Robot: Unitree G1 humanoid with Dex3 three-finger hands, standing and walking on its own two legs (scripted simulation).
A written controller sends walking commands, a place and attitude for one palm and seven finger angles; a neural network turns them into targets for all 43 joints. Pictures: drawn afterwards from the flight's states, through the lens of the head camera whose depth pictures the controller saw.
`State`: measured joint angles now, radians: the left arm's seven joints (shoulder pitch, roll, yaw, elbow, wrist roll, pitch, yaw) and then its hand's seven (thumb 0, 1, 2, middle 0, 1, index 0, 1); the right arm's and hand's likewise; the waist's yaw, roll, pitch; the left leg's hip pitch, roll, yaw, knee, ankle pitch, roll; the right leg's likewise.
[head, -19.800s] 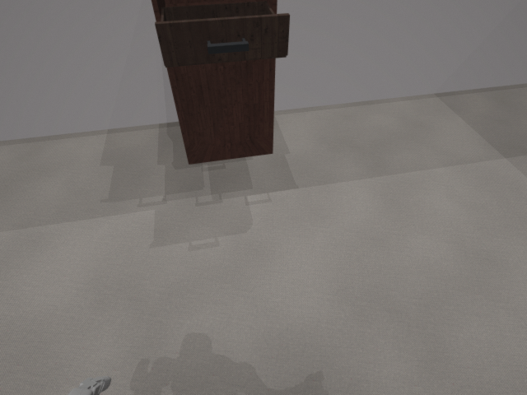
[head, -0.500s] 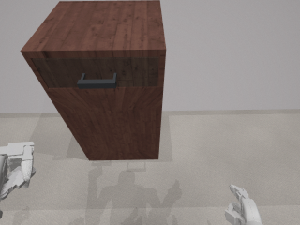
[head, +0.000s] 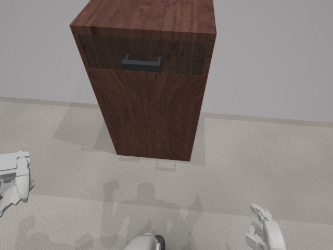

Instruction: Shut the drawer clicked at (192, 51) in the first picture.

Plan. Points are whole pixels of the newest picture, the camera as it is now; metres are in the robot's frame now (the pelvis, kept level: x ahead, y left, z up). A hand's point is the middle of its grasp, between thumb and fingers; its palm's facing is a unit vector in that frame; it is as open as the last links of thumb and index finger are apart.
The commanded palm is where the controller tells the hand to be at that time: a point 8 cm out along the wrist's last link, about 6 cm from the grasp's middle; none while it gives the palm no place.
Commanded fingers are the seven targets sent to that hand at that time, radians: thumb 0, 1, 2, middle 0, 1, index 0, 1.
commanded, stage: step back with the hand held close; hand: left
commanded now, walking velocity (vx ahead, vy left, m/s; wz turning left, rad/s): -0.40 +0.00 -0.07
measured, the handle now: (142, 61) +0.71 +0.16 +0.03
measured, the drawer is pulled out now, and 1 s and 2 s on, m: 0.00 0.00 0.00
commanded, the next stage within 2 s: stop stepping back and stand still in 0.36 s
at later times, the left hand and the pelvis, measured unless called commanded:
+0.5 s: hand out of the picture +0.08 +0.22 +0.18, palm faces +0.19 -0.88 -0.44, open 3.3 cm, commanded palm +0.04 +0.28 +0.19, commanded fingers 0.00 0.90 0.90 -1.40 -1.60 -1.40 -1.60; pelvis -0.13 +0.02 +0.00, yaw -9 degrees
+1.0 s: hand out of the picture -0.03 +0.28 +0.17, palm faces +0.31 -0.89 -0.34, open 3.3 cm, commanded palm -0.10 +0.33 +0.19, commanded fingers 0.00 0.90 0.90 -1.40 -1.60 -1.40 -1.60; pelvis -0.26 +0.07 -0.01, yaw -8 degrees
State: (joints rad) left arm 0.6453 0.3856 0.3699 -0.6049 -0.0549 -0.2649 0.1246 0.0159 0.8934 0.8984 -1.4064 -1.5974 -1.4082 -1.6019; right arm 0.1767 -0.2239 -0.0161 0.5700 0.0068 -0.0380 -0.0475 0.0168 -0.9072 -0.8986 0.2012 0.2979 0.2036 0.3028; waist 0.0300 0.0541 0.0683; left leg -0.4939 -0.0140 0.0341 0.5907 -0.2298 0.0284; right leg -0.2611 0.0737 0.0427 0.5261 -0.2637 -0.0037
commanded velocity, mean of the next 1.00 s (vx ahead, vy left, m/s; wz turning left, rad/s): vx -0.01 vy -0.01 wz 0.00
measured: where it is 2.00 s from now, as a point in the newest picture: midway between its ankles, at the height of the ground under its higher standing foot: outside the picture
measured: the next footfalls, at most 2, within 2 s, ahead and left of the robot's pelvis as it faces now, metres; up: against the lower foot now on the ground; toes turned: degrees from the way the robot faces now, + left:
left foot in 0.06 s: +0.12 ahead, +0.08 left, +0.00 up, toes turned -1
right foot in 0.42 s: -0.23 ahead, -0.09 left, +0.00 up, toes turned -7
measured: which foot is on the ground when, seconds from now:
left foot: up 0.00-0.04, down 0.06-0.40, up 0.42-0.50, down 0.52-0.70, up 0.72-0.94, down 0.96-1.00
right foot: down 0.00-0.10, up 0.12-0.40, down 0.42-0.54, up 0.56-0.68, down 0.70-0.96, up 0.98-1.00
